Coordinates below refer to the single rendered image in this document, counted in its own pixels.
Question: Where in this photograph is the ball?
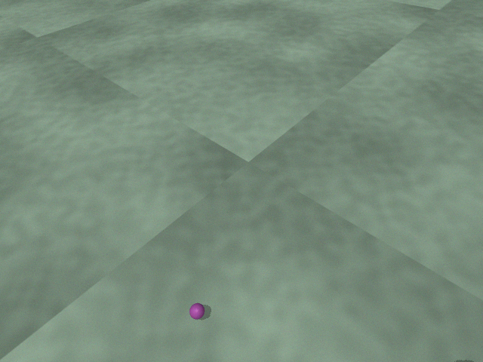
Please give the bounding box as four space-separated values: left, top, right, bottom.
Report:
189 303 205 319

